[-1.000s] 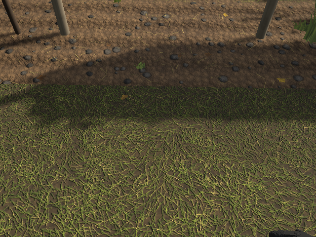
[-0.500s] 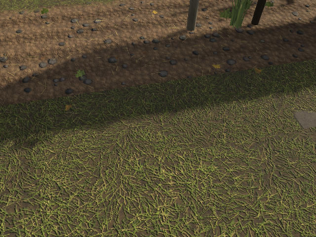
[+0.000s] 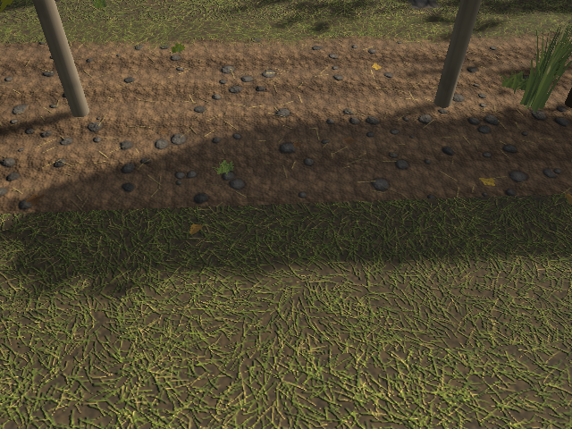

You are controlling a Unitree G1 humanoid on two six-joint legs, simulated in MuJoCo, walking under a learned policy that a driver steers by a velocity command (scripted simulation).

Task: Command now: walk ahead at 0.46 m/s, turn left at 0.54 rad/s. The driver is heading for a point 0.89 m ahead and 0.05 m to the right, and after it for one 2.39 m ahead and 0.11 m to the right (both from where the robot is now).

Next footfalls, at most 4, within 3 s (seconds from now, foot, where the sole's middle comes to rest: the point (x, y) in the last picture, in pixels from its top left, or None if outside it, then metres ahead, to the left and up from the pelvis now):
0.16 right None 0.24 -0.14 -0.89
0.58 left None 0.47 0.15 -0.89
1.12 right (309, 389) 0.66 -0.11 -0.89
1.60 left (247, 314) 1.02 0.04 -1.08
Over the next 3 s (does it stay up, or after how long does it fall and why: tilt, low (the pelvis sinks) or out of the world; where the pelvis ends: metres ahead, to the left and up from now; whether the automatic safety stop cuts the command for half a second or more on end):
stays up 0.97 -0.12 -0.31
